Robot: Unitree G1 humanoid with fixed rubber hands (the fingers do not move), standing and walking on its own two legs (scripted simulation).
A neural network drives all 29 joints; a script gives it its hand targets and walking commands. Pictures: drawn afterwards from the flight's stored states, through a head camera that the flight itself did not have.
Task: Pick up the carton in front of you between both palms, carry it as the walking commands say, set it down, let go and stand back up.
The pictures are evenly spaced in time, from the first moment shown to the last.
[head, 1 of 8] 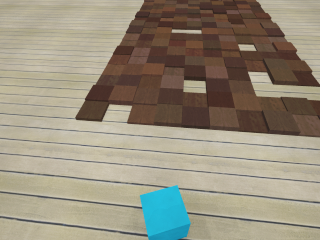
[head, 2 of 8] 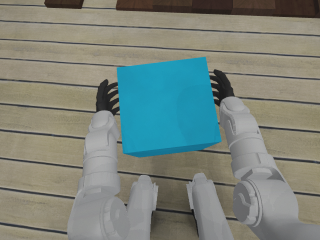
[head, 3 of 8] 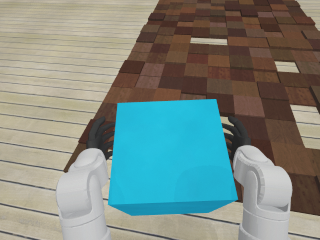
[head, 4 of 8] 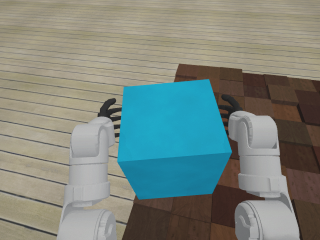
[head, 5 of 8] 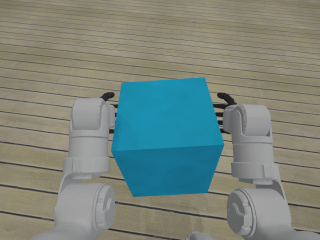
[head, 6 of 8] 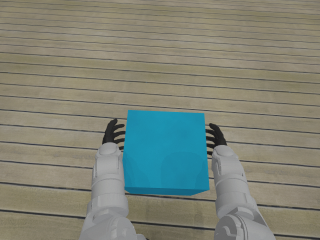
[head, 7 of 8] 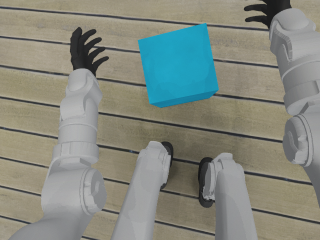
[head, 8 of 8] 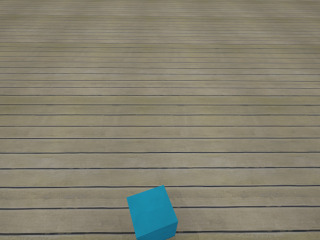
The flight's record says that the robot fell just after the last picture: no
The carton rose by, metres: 0.79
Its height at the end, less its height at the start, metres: +0.00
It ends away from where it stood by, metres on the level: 5.58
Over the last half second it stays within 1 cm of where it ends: yes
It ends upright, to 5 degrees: yes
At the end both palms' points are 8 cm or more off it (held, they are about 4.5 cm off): yes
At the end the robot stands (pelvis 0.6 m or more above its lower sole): yes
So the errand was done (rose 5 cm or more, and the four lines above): yes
